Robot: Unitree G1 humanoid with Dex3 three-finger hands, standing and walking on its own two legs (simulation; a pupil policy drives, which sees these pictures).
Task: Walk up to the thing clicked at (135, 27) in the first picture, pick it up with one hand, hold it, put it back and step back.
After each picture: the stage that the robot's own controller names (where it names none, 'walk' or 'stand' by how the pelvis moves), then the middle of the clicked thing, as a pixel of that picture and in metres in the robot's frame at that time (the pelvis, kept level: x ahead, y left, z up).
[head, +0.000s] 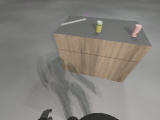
stand; (135, 30) +0.98 -0.44 +0.06
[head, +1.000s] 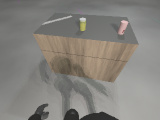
rise first; (122, 27) +0.91 -0.25 +0.09
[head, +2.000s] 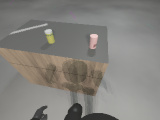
rise first; (93, 41) +0.66 +0.07 +0.07
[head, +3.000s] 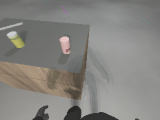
stand; (65, 45) +0.52 +0.24 +0.09
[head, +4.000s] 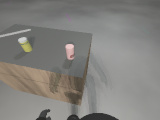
stand; (70, 52) +0.53 +0.20 +0.06
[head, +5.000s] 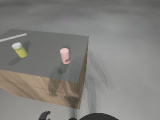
stand; (65, 56) +0.49 +0.24 +0.05
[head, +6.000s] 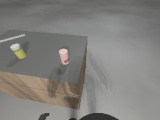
stand; (64, 56) +0.48 +0.24 +0.05
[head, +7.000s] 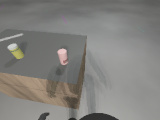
stand; (63, 57) +0.47 +0.25 +0.05
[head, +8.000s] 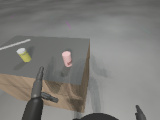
rise first; (67, 59) +0.47 +0.24 +0.06
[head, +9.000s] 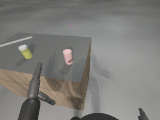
go down; (68, 57) +0.48 +0.25 +0.06
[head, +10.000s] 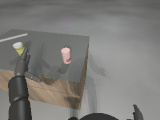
go down; (66, 56) +0.49 +0.23 +0.06
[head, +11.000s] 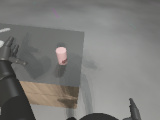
go down; (62, 56) +0.45 +0.22 +0.08
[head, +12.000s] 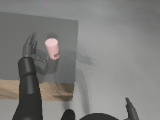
close in; (53, 49) +0.45 +0.24 +0.10
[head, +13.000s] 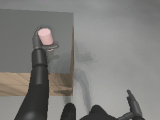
close; (47, 40) +0.51 +0.25 +0.13
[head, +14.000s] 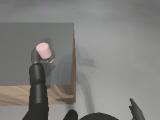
lift; (45, 53) +0.43 +0.27 +0.12
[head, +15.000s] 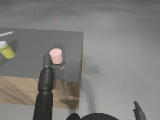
lift; (57, 59) +0.38 +0.23 +0.14
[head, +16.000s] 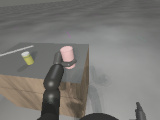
hold; (68, 57) +0.33 +0.16 +0.24
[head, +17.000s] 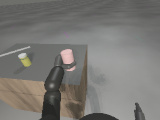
hold; (68, 60) +0.34 +0.16 +0.21
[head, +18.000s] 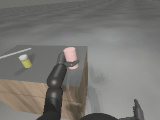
crouch; (71, 58) +0.34 +0.14 +0.23
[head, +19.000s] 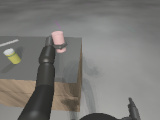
crouch; (59, 42) +0.46 +0.21 +0.23
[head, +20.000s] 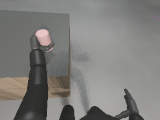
lower; (45, 41) +0.51 +0.25 +0.12
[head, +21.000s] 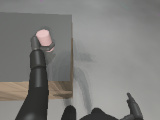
lower; (46, 41) +0.50 +0.26 +0.12
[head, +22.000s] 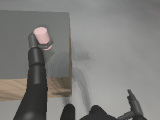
lower; (44, 39) +0.52 +0.26 +0.12
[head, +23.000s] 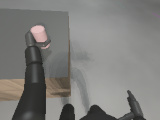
lower; (41, 37) +0.52 +0.26 +0.13
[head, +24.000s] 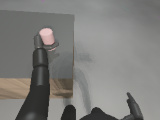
open; (48, 40) +0.51 +0.25 +0.12
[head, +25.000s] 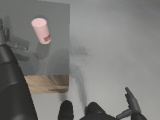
sink last; (42, 32) +0.52 +0.25 +0.13
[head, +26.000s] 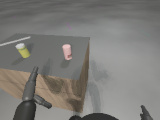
sink last; (67, 52) +0.53 +0.26 +0.10
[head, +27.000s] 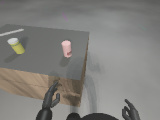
stand; (67, 49) +0.52 +0.24 +0.08
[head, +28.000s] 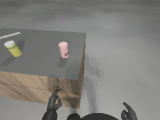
stand; (64, 50) +0.52 +0.25 +0.09
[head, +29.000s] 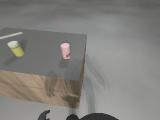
stand; (65, 51) +0.53 +0.24 +0.07
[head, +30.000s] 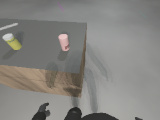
walk; (64, 42) +0.55 +0.24 +0.07
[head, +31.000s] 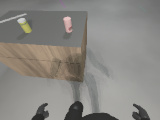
walk; (68, 24) +0.76 +0.28 +0.09
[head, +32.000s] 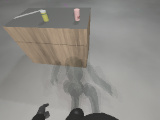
walk; (77, 14) +1.11 +0.26 +0.07
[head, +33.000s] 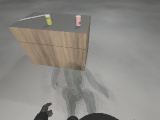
stand; (78, 20) +1.16 +0.24 +0.07
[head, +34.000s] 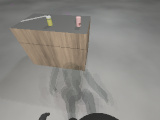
stand; (78, 21) +1.18 +0.24 +0.05
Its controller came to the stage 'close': yes
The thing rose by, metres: 0.21
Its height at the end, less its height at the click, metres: +0.00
